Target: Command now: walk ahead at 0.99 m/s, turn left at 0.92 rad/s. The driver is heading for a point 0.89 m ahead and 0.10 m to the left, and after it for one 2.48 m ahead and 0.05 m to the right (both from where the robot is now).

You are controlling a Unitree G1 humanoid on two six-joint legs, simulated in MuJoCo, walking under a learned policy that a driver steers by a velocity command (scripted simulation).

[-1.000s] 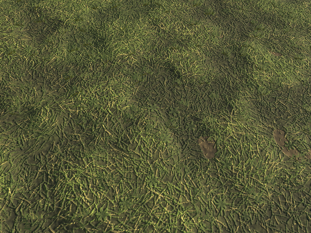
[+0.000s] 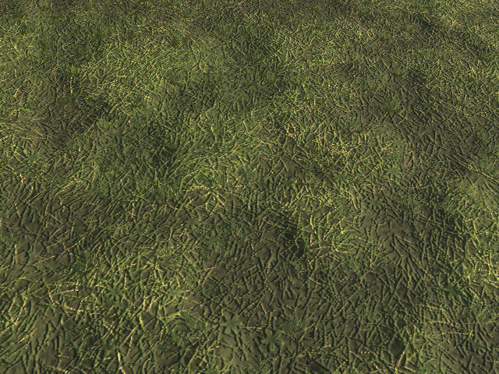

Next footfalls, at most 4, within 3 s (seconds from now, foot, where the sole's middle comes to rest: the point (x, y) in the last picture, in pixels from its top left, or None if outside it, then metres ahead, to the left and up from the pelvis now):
0.38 right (297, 342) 0.56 -0.12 -0.73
0.86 left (138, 259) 0.83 0.33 -0.73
1.32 right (177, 148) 1.30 0.25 -0.73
1.76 left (143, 79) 1.71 0.42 -0.73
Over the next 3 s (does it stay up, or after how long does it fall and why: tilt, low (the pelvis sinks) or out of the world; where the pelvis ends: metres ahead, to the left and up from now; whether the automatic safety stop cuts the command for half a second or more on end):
stays up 2.42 -0.19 0.05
